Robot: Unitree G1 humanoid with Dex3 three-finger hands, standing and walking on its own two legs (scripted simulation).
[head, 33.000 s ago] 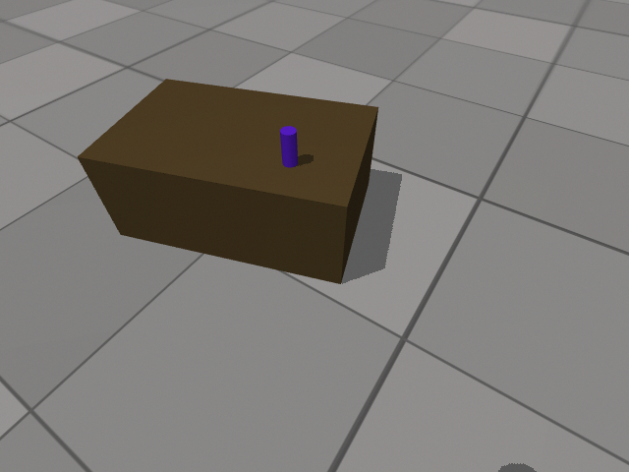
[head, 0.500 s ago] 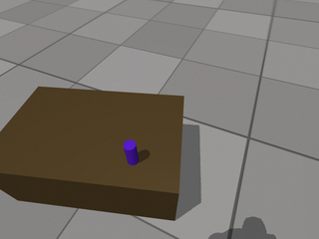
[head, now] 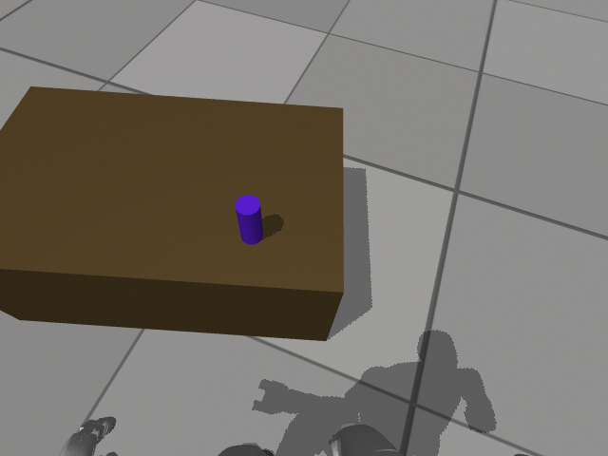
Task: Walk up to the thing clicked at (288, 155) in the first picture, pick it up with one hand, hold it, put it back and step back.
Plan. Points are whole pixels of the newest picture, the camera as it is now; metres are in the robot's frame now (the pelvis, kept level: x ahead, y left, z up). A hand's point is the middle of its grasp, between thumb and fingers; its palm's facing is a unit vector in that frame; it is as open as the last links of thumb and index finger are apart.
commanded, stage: step back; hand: left
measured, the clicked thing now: (250, 220) +0.61 +0.13 -0.28
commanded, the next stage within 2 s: none
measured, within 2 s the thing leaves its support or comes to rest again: neither
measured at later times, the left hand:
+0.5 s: hand out of the picture +0.03 +0.27 -0.15, palm faces +0.01 -0.92 -0.38, open 7.4 cm
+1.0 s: hand out of the picture -0.16 +0.23 -0.14, palm faces -0.04 -0.91 -0.41, open 7.4 cm
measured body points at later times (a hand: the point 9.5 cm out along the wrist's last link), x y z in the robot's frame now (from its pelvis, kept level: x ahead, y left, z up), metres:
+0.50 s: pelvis -0.10 +0.01 -0.01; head -0.03 +0.02 +0.43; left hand +0.03 +0.32 -0.12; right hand +0.01 -0.31 -0.13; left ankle -0.11 +0.13 -0.73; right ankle -0.04 -0.12 -0.73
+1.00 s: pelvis -0.24 -0.03 +0.00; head -0.19 -0.05 +0.44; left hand -0.15 +0.28 -0.11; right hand -0.12 -0.35 -0.13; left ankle -0.23 +0.12 -0.66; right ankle -0.23 -0.15 -0.73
